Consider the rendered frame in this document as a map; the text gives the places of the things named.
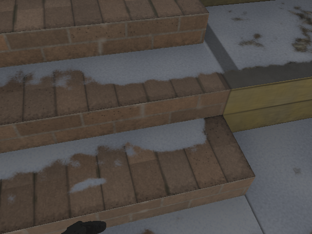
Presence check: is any left robot hand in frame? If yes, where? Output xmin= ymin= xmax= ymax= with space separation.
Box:
xmin=61 ymin=220 xmax=106 ymax=234

